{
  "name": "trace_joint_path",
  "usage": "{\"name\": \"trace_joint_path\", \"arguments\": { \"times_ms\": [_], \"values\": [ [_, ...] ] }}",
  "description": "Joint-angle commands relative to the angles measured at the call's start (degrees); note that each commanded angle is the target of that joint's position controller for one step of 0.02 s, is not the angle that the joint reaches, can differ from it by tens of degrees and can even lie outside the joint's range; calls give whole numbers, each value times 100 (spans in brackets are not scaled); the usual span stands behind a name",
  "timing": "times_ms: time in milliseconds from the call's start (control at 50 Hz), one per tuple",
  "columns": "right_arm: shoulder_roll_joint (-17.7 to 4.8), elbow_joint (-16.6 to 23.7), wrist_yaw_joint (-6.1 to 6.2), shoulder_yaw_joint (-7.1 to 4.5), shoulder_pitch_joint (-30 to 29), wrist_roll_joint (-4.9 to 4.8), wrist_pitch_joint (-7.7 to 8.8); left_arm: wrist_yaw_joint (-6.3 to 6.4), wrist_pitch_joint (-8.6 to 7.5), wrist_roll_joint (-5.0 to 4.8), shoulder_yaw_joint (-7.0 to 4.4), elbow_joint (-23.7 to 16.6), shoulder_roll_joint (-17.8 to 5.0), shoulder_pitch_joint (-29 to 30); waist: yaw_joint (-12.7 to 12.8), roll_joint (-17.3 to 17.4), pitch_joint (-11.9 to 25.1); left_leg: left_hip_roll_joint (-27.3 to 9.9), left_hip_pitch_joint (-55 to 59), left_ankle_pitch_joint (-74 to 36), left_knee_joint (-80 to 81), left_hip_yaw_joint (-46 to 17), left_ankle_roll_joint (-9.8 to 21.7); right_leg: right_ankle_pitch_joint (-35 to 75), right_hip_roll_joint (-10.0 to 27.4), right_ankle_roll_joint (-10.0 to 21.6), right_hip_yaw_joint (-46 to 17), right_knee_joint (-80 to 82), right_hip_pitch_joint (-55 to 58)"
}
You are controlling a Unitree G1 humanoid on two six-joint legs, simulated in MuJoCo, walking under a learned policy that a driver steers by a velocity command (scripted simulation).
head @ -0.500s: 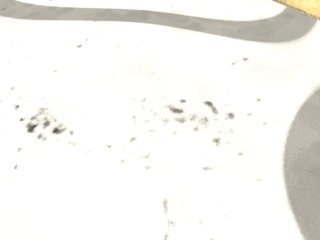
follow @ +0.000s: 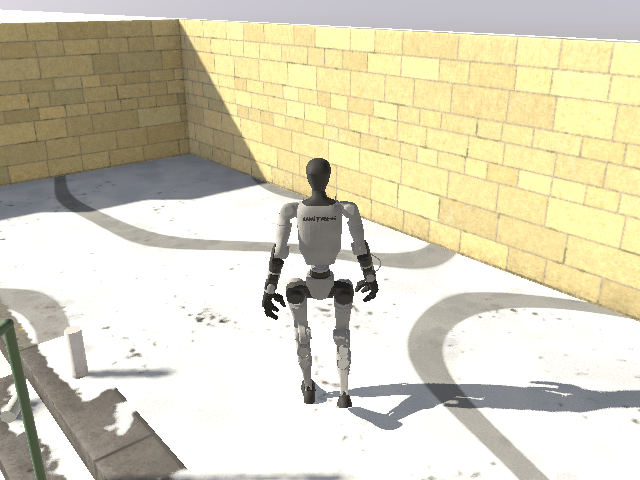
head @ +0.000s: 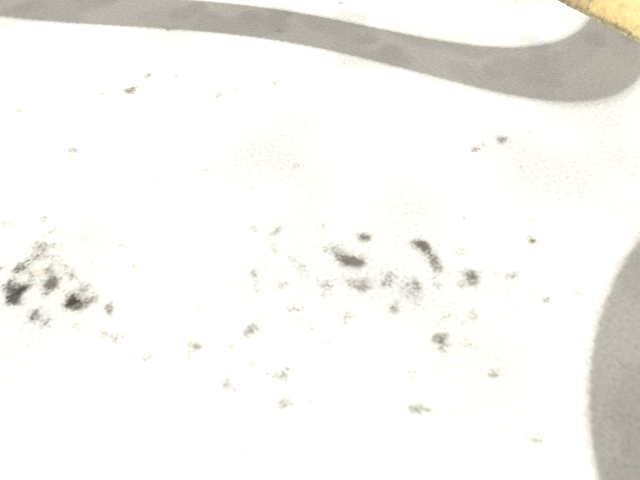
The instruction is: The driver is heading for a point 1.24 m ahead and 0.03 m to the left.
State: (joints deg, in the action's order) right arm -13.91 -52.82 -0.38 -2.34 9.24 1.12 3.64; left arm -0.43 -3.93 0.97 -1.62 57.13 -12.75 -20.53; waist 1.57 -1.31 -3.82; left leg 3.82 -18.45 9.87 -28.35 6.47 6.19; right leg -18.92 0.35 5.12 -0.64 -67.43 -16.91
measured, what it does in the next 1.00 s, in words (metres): walks ahead: right foot, then left foot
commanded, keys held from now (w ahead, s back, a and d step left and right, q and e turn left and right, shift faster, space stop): w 1.00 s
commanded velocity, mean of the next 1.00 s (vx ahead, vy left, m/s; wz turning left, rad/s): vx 0.50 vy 0.00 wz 0.00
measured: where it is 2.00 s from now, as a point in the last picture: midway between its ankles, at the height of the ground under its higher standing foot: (335, 233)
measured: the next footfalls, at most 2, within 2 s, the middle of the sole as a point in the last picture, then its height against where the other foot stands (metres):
right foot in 0.42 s outside the picture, level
left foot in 0.98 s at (298, 366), level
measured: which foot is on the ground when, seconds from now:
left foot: down 0.00-0.44, up 0.46-0.96, down 0.98-1.00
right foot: up 0.00-0.40, down 0.42-0.98, up 1.00-1.00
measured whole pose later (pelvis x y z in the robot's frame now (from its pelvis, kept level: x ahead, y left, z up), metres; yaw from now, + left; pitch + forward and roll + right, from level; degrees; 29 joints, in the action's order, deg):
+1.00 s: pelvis +0.57 +0.01 -0.01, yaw +1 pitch +1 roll -1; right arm -11.1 -50.3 -0.6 -2.0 0.7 2.4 4.6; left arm 0.5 -4.4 0.7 -2.0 62.0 -10.9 -26.0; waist 3.0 -0.3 -3.5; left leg 0.2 -25.4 6.6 -31.1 5.6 6.1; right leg -25.7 -1.1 2.8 4.1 -33.0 1.0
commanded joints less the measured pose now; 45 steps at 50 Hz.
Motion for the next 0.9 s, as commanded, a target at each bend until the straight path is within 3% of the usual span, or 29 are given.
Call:
{"name": "trace_joint_path", "arguments": {
  "times_ms": [20, 80, 180, 240, 320, 380, 400, 420, 440, 460, 480, 500, 520, 560, 620, 660, 740, 840, 900],
  "values": [
    [-258, -72, 23, -34, 517, -28, 164, -76, 59, 107, -92, -248, -339, -307, 55, 404, 207, -1603, 786, -157, 1991, -1988, 655, 342, 497, -50, -238, 33, -1037],
    [-424, -285, 24, -61, 917, -64, 265, -145, 175, 126, -93, -385, -279, 82, 100, 400, 54, -1470, 739, -635, 2211, -1537, 688, 627, 600, -198, -32, 463, -1389],
    [-428, -470, 20, -23, 1467, -73, 239, -166, 180, 71, -62, -835, -302, 1438, -199, 341, -227, -1246, 1128, -1374, 2329, -1095, 535, 1663, 637, -403, 274, 1864, -2058],
    [-443, -595, 48, -4, 1822, -59, 237, -163, 158, 31, -2, -1007, -222, 2011, -396, 402, -221, -1238, 1504, -1954, 2224, -937, 429, 2036, 462, -383, 461, 2661, -1929],
    [-473, -762, 121, 3, 2150, 17, 188, -135, 117, 33, 1, -1220, -293, 2509, -518, 447, -272, -1495, 2400, -2678, 1907, -950, 496, 1783, 291, -200, 520, 3235, -2044],
    [-592, -783, 177, -29, 1939, 53, 167, -86, 42, 34, -63, -1153, -413, 2080, -197, 533, -57, -1596, 2682, -4380, 1144, -808, 388, 1089, -26, 83, 627, 3591, -1237],
    [-647, -789, 177, -45, 1865, 61, 156, -40, 9, 38, -124, -964, -514, 1476, 58, 567, 255, -1549, 2660, -5026, 452, -747, 318, 920, -219, 206, 680, 3734, -523],
    [-646, -768, 163, -41, 1752, 29, 140, 18, -47, 83, -206, -628, -644, 467, 489, 440, 761, -1357, 2253, -4821, -653, -566, 209, 1186, -260, 372, 668, 4087, 723],
    [-482, -594, 141, 19, 1718, -34, 162, 95, -86, 229, -340, -393, -1068, -587, 834, 63, 1449, -1109, 1042, -3047, -2263, -410, 119, 737, 806, 678, -474, 4108, 2296],
    [93, -533, 66, 99, 2421, -237, 158, 83, -51, 280, -480, -347, -1585, -848, 486, -1264, 2109, 71, -1090, 1423, -4500, -178, -153, 506, 2477, 1561, -3434, 4660, 3753],
    [-512, -572, 92, -67, 2019, -72, 145, 19, 19, 25, -435, -379, -1261, -399, 421, -359, 1819, -96, -1609, 1754, -4942, -1027, -41, 332, 2223, 1453, -3755, 5073, 3339],
    [-499, -384, 77, -93, 1530, -60, 168, 7, 12, -35, -353, -468, -973, 236, 165, -235, 928, -391, -1819, 1217, -4785, -1030, -17, 469, 2053, 1259, -2730, 5189, 2497],
    [-390, -329, 64, -74, 1263, -51, 190, -18, -37, -12, -276, -480, -634, 512, 55, 46, 520, -583, -1672, 867, -4486, -991, -29, 1059, 1802, 1099, -2133, 5397, 1818],
    [-183, -347, 7, -62, 1285, 82, 55, 14, -110, -15, -166, -322, -280, 581, -272, -90, 257, -807, -1155, 642, -3946, -947, -131, 1685, 1323, 748, -1264, 5635, 1009],
    [-34, -302, -83, -59, 1174, 123, -100, 24, -227, -39, -179, -84, -413, 150, -383, -145, 217, -846, -1145, 463, -3575, -767, -283, 2236, 1173, 749, -808, 5813, 819],
    [-71, -117, -107, -59, 655, 125, -148, 27, -240, -36, -197, -10, -530, -36, -330, -151, 35, -958, -1536, 69, -3169, -648, -387, 2166, 1105, 746, -625, 6003, 829],
    [-57, 235, -132, -6, -385, 53, -132, 24, -218, -36, -151, 89, -475, -376, -100, -192, -171, -962, -1741, -711, -1826, -416, -514, 2475, 901, 631, -284, 6106, 998],
    [-83, 500, -116, 36, -1163, 14, -98, 76, -194, 5, -152, 281, -541, -879, 157, -268, -243, -765, -1640, -928, -793, -234, -388, 2883, 1087, 622, -191, 5954, 1731],
    [-191, 595, -97, -10, -1196, 21, -40, 137, -157, 55, -181, 349, -617, -861, 60, -277, -258, -658, -1478, -418, -453, -238, -169, 3593, 1300, 576, -178, 5579, 2223]
  ]
}}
